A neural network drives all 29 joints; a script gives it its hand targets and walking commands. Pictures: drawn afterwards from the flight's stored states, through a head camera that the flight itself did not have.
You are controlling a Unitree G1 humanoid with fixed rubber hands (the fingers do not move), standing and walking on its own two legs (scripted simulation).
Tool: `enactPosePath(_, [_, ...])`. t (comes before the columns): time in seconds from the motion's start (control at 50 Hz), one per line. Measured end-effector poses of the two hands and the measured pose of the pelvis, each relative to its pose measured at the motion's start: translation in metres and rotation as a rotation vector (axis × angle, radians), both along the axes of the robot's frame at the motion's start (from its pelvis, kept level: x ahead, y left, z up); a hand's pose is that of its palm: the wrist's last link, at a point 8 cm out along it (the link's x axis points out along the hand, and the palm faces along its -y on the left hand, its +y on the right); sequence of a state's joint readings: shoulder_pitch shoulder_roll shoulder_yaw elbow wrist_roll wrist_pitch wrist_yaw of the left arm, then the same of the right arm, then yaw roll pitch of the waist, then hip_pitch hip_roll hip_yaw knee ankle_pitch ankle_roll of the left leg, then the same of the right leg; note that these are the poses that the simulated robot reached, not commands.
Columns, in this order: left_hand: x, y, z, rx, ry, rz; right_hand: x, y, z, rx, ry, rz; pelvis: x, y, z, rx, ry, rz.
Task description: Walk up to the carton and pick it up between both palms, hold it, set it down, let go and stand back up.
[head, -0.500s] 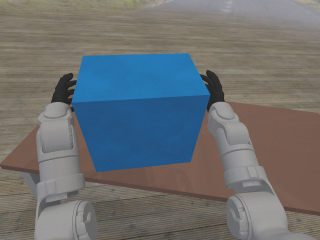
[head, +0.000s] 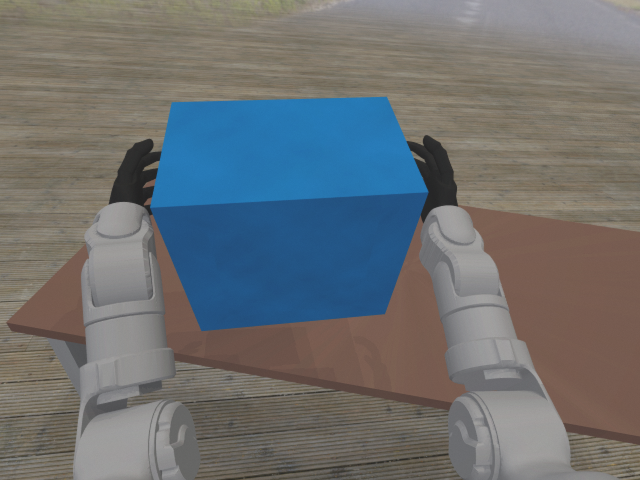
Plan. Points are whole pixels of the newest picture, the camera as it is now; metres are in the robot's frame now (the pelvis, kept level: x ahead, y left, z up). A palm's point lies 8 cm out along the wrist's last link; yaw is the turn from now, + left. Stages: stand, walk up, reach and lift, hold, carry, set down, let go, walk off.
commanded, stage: set down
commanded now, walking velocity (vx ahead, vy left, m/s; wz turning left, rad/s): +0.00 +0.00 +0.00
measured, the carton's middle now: (289, 219) +0.41 +0.01 +0.17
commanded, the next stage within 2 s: none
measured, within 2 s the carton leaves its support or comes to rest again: neither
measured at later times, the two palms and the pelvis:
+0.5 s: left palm (170, 235) +0.39 +0.17 +0.16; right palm (439, 231) +0.38 -0.19 +0.18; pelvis +0.04 +0.01 +0.00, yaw +1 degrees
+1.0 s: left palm (171, 244) +0.40 +0.17 +0.14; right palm (430, 232) +0.39 -0.18 +0.17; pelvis +0.02 +0.01 +0.00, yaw +0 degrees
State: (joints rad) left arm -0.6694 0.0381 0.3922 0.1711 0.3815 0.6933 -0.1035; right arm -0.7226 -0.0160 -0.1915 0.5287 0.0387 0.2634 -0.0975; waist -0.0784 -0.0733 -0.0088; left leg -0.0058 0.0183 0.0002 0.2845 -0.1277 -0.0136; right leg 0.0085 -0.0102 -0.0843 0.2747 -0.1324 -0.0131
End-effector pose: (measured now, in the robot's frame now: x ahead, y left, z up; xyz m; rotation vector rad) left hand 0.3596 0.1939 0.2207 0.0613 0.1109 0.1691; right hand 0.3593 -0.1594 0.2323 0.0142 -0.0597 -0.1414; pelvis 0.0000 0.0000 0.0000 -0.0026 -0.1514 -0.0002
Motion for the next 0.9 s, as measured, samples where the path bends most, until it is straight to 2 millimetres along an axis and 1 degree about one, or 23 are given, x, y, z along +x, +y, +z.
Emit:
enactPosePath(0.08, [0.006, 0.003, 0.002, 0.014, -0.049, -0.007, 0.008, 0.004, 0.006, -0.01, -0.083, 0.003, 0.007, 0.0, 0.0, 0.0, -0.006, 0.005])
enactPosePath(0.12, [0.01, 0.005, -0.003, 0.021, -0.043, -0.011, 0.012, 0.006, 0.006, -0.019, -0.105, 0.013, 0.012, 0.001, 0.0, -0.001, -0.014, 0.007])
enactPosePath(0.16, [0.013, 0.006, -0.014, 0.03, -0.017, -0.016, 0.016, 0.006, 0.001, -0.025, -0.111, 0.016, 0.017, 0.001, 0.0, 0.0, -0.023, 0.01])
enactPosePath(0.22, [0.018, 0.006, -0.037, 0.037, 0.034, -0.023, 0.022, 0.007, -0.015, -0.027, -0.092, 0.019, 0.023, 0.003, 0.0, -0.001, -0.031, 0.013])
enactPosePath(0.3, [0.022, 0.001, -0.066, 0.041, 0.078, -0.041, 0.027, 0.003, -0.044, -0.027, -0.052, 0.019, 0.031, 0.005, 0.0, -0.004, -0.027, 0.02])
enactPosePath(0.36, [0.023, -0.006, -0.077, 0.05, 0.076, -0.049, 0.025, -0.005, -0.059, -0.018, -0.052, 0.012, 0.036, 0.006, 0.0, -0.009, -0.012, 0.022])
enactPosePath(0.42, [0.025, -0.015, -0.075, 0.053, 0.044, -0.059, 0.021, -0.014, -0.063, -0.007, -0.075, -0.004, 0.041, 0.007, -0.001, -0.012, 0.005, 0.023])
enactPosePath(0.52, [0.031, -0.029, -0.057, 0.067, -0.007, -0.085, 0.016, -0.028, -0.051, 0.002, -0.121, -0.037, 0.043, 0.007, -0.001, -0.011, 0.006, 0.015])
enactPosePath(0.6, [0.035, -0.031, -0.05, 0.073, 0.013, -0.091, 0.017, -0.031, -0.047, -0.001, -0.096, -0.045, 0.04, 0.006, -0.001, -0.004, -0.013, 0.005])
enactPosePath(0.66, [0.032, -0.027, -0.057, 0.064, 0.055, -0.08, 0.019, -0.026, -0.052, -0.013, -0.055, -0.035, 0.036, 0.006, 0.0, -0.001, -0.023, 0.001])
enactPosePath(0.8, [0.021, -0.01, -0.087, 0.035, 0.125, -0.041, 0.023, -0.009, -0.072, -0.04, 0.011, -0.001, 0.025, 0.005, 0.001, -0.001, 0.005, 0.009])
enactPosePath(0.84, [0.02, -0.008, -0.091, 0.027, 0.121, -0.037, 0.024, -0.007, -0.074, -0.047, 0.005, 0.001, 0.023, 0.005, 0.001, -0.002, 0.02, 0.013])
enactPosePath(0.9, [0.023, -0.01, -0.091, 0.02, 0.104, -0.041, 0.024, -0.008, -0.071, -0.056, -0.012, -0.008, 0.021, 0.004, 0.001, -0.003, 0.045, 0.017])
